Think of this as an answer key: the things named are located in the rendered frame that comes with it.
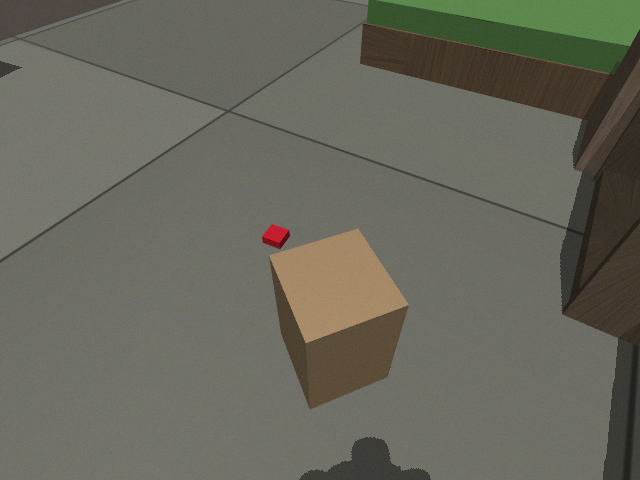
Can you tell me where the bookshelf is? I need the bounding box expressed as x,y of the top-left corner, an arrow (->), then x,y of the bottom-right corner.
562,107 -> 640,347

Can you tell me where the bed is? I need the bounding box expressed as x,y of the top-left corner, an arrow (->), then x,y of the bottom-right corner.
360,0 -> 640,121

